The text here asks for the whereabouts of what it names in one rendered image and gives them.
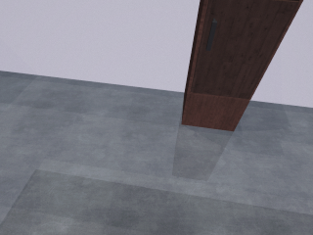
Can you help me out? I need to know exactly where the handle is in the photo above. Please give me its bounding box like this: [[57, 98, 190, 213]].
[[205, 18, 217, 51]]

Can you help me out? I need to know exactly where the cupboard door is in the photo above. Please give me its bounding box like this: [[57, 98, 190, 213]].
[[191, 0, 299, 99]]

